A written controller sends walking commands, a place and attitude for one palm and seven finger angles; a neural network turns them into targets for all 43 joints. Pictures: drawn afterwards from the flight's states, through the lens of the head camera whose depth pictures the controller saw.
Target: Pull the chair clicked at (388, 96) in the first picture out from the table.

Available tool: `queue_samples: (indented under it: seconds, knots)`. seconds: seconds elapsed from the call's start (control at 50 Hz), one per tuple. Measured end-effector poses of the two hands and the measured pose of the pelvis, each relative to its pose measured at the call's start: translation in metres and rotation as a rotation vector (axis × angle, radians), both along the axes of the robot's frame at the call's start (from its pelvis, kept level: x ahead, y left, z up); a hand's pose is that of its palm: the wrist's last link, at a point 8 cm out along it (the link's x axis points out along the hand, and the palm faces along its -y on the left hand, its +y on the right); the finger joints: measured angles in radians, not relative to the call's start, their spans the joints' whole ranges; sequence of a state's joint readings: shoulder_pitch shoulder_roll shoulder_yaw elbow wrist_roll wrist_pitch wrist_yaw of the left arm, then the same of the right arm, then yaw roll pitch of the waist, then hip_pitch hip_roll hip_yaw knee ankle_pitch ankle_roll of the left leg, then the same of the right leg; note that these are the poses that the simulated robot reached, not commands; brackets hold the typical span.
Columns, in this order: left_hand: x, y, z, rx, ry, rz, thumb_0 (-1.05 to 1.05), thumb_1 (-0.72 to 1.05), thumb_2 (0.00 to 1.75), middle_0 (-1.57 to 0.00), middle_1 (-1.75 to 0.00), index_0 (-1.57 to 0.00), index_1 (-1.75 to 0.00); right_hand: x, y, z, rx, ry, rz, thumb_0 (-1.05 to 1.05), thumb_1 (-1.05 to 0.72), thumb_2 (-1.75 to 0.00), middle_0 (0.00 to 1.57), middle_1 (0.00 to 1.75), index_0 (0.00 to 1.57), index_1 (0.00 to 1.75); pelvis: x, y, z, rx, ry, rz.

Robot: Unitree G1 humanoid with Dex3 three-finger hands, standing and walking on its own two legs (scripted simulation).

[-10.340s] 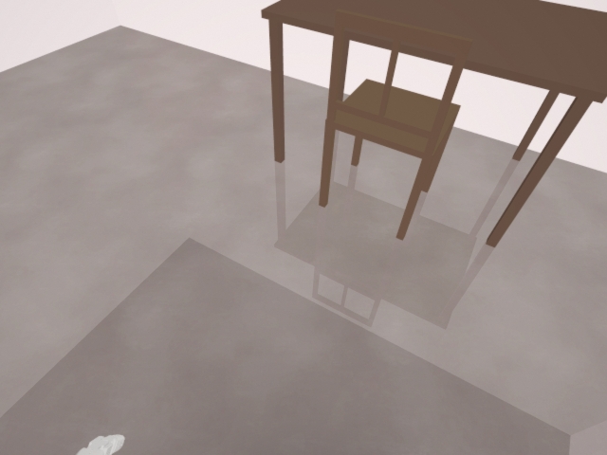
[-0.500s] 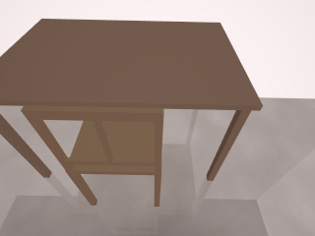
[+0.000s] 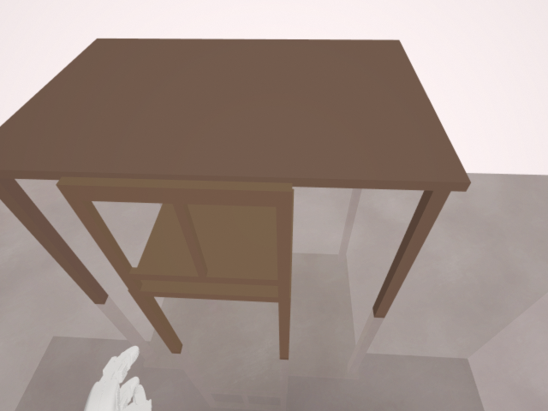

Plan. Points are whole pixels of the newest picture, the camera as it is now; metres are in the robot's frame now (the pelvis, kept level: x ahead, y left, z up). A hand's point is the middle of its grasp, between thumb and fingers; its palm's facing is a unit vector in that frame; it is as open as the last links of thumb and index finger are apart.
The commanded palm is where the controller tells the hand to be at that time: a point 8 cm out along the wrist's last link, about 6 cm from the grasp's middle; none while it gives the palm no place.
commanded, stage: raise the hand toward the chair's back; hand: left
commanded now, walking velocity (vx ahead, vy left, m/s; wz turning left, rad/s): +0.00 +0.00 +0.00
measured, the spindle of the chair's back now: (192, 241) +0.46 +0.21 -0.09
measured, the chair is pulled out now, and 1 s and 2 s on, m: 0.00 0.00 0.00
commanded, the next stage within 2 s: aim the fingers beside a spindle in 1.94 s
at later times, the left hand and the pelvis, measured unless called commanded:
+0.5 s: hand (160, 386) +0.17 +0.18 -0.04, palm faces +0.03 -1.00 -0.06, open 11.3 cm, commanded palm +0.15 +0.23 -0.05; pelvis -0.03 -0.02 -0.11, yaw +2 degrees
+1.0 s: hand (167, 368) +0.20 +0.18 -0.06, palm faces -0.07 -1.00 -0.03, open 15.5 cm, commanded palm +0.18 +0.25 -0.04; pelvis -0.02 +0.00 -0.10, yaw +1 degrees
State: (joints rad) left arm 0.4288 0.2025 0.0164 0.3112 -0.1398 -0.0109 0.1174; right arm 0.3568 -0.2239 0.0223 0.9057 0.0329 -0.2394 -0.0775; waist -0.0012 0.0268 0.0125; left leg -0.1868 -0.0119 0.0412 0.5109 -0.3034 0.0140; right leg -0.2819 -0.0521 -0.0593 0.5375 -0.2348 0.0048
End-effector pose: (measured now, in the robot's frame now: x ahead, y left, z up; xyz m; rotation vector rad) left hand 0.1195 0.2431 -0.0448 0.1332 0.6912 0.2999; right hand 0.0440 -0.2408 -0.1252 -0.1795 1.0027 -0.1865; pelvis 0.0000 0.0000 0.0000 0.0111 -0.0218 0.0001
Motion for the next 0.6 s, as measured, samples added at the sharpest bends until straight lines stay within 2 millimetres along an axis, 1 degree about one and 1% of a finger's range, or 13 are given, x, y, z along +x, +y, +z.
queue_samples:
  seconds: [0.04,0.08,0.1,0.14,0.2,0.28,0.32,0.34,0.4,0.44,0.48,0.54,0.6]
  knots:
    - [0.039,-0.008,0.026,-0.011,-0.222,-0.058,0.04,0.88,0.87,-0.19,-0.28,-0.18,-0.29,0.027,-0.011,0.009,-0.031,-0.128,0.033,0.02,-0.92,-0.90,0.20,0.30,0.20,0.30,-0.006,-0.001,-0.006,-0.001,0.031,0.014]
    - [0.071,-0.020,0.041,-0.058,-0.424,-0.123,0.03,0.84,0.86,-0.18,-0.28,-0.18,-0.29,0.053,-0.022,0.021,-0.065,-0.248,0.062,0.02,-0.92,-0.90,0.20,0.30,0.20,0.30,-0.012,-0.004,-0.015,0.002,0.077,0.015]
    - [0.081,-0.027,0.043,-0.094,-0.510,-0.155,0.03,0.82,0.85,-0.18,-0.28,-0.18,-0.28,0.066,-0.027,0.027,-0.081,-0.301,0.077,0.02,-0.91,-0.90,0.20,0.30,0.20,0.30,-0.015,-0.006,-0.021,0.005,0.101,0.009]
    - [0.089,-0.040,0.040,-0.169,-0.652,-0.220,0.02,0.77,0.83,-0.17,-0.27,-0.17,-0.28,0.089,-0.035,0.039,-0.111,-0.396,0.112,0.01,-0.91,-0.90,0.20,0.30,0.20,0.30,-0.019,-0.010,-0.033,0.011,0.144,-0.005]
    - [0.076,-0.048,0.014,-0.199,-0.731,-0.318,0.01,0.70,0.81,-0.17,-0.26,-0.17,-0.27,0.119,-0.043,0.048,-0.146,-0.497,0.170,0.01,-0.91,-0.90,0.20,0.30,0.20,0.30,-0.021,-0.015,-0.056,0.014,0.199,-0.014]
    - [0.033,-0.037,-0.035,-0.199,-0.580,-0.303,0.01,0.60,0.77,-0.17,-0.25,-0.17,-0.25,0.152,-0.040,0.040,-0.156,-0.547,0.232,0.01,-0.90,-0.90,0.19,0.30,0.20,0.30,-0.023,-0.019,-0.082,0.009,0.246,-0.007]
    - [0.012,-0.025,-0.045,-0.177,-0.518,-0.242,0.01,0.55,0.75,-0.17,-0.24,-0.16,-0.25,0.164,-0.031,0.030,-0.144,-0.550,0.260,0.01,-0.90,-0.90,0.19,0.30,0.20,0.30,-0.023,-0.020,-0.091,-0.003,0.260,0.005]
    - [0.003,-0.019,-0.044,-0.157,-0.509,-0.211,0.01,0.52,0.74,-0.16,-0.24,-0.16,-0.24,0.169,-0.025,0.023,-0.132,-0.547,0.272,0.01,-0.90,-0.90,0.19,0.30,0.20,0.30,-0.023,-0.020,-0.094,-0.012,0.264,0.012]
    - [-0.006,-0.004,-0.025,-0.076,-0.578,-0.168,0.02,0.45,0.71,-0.15,-0.23,-0.15,-0.23,0.174,-0.003,-0.001,-0.084,-0.517,0.309,0.01,-0.90,-0.90,0.19,0.30,0.20,0.30,-0.024,-0.020,-0.101,-0.037,0.277,0.031]
    - [0.001,-0.002,-0.008,-0.038,-0.669,-0.194,0.02,0.40,0.69,-0.15,-0.22,-0.14,-0.22,0.172,0.013,-0.019,-0.043,-0.485,0.331,0.01,-0.90,-0.90,0.19,0.30,0.20,0.30,-0.026,-0.019,-0.105,-0.051,0.287,0.042]
    - [0.017,-0.007,0.002,-0.038,-0.742,-0.259,0.02,0.36,0.67,-0.14,-0.21,-0.14,-0.22,0.165,0.027,-0.037,-0.003,-0.450,0.337,0.01,-0.90,-0.90,0.19,0.30,0.20,0.30,-0.028,-0.017,-0.110,-0.061,0.298,0.047]
    - [0.046,-0.019,-0.002,-0.100,-0.726,-0.386,0.01,0.29,0.64,-0.13,-0.20,-0.13,-0.21,0.147,0.039,-0.058,0.050,-0.389,0.295,0.01,-0.90,-0.90,0.20,0.30,0.20,0.30,-0.031,-0.015,-0.113,-0.061,0.317,0.042]
    - [0.066,-0.027,-0.017,-0.188,-0.588,-0.445,0.01,0.22,0.61,-0.12,-0.19,-0.12,-0.20,0.125,0.040,-0.066,0.075,-0.325,0.214,0.01,-0.90,-0.90,0.20,0.30,0.21,0.30,-0.030,-0.012,-0.110,-0.051,0.325,0.029]
